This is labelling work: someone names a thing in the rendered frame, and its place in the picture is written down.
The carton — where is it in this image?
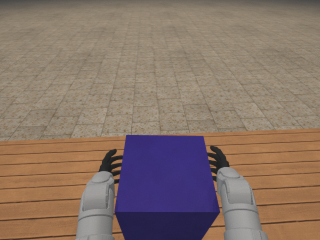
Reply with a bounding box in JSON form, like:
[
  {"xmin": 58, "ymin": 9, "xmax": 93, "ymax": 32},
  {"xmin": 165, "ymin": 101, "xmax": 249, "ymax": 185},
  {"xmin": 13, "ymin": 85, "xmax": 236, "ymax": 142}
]
[{"xmin": 114, "ymin": 135, "xmax": 220, "ymax": 240}]

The robot left hand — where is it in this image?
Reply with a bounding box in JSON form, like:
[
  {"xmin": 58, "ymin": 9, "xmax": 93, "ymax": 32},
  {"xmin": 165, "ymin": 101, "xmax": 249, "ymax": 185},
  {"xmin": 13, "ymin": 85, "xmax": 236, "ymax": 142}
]
[{"xmin": 98, "ymin": 149, "xmax": 123, "ymax": 184}]

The robot right forearm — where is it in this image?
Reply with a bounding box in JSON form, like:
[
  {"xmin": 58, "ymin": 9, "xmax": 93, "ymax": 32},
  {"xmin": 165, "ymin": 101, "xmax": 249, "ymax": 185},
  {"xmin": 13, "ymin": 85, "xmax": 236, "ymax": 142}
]
[{"xmin": 216, "ymin": 167, "xmax": 269, "ymax": 240}]

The robot left forearm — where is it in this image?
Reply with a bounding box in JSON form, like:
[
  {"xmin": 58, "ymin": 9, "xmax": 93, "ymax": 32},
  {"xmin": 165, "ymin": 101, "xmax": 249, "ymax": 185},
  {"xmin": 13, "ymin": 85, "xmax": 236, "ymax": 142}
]
[{"xmin": 75, "ymin": 171, "xmax": 115, "ymax": 240}]

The robot right hand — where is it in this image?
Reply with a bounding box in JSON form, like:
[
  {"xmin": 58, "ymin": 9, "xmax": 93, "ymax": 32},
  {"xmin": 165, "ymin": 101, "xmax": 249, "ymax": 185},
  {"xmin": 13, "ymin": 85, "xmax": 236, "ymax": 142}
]
[{"xmin": 207, "ymin": 145, "xmax": 230, "ymax": 182}]

